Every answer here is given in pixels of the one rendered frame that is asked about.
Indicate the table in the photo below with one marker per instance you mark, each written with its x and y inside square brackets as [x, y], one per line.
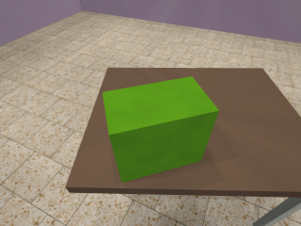
[254, 149]

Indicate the carton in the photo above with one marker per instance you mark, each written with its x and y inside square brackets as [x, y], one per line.
[158, 126]

